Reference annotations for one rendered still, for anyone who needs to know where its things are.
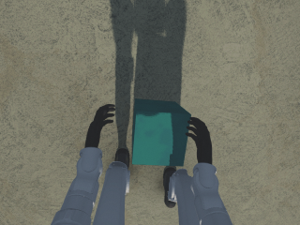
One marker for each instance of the left robot shin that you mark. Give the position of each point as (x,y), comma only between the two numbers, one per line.
(118,164)

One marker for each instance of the robot left hand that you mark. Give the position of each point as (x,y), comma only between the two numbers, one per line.
(93,133)

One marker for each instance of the carton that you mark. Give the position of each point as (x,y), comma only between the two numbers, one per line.
(159,133)

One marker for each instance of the robot right forearm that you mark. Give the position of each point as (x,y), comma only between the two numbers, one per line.
(209,207)

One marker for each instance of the robot left thigh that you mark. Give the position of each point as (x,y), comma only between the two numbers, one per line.
(111,204)

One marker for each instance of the robot left forearm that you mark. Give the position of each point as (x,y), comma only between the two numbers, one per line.
(82,194)

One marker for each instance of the robot right hand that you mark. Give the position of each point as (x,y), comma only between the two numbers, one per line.
(202,140)

